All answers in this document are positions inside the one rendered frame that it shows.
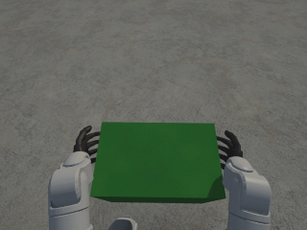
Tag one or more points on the carton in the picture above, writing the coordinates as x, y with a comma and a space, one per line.
158, 163

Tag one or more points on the robot left forearm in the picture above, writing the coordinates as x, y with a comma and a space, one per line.
68, 193

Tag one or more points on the left robot thigh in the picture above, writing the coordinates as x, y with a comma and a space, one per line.
123, 224

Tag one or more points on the robot left hand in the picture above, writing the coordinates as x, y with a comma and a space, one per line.
82, 145

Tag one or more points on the robot right forearm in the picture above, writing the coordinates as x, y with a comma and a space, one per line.
250, 196

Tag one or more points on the robot right hand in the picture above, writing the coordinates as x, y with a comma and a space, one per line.
234, 147

